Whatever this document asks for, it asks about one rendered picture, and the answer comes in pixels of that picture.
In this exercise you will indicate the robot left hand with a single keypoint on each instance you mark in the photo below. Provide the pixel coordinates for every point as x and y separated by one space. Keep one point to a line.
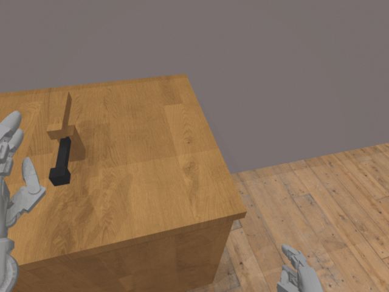
26 198

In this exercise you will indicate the robot right hand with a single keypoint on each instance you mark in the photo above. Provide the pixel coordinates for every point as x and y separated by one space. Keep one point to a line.
304 280

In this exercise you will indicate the left robot forearm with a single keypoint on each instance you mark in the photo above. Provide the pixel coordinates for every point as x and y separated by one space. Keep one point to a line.
9 268

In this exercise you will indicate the tap lever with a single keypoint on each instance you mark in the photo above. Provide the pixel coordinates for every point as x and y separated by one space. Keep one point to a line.
60 174

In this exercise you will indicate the counter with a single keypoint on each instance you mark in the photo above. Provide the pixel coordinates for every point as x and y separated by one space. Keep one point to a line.
150 203

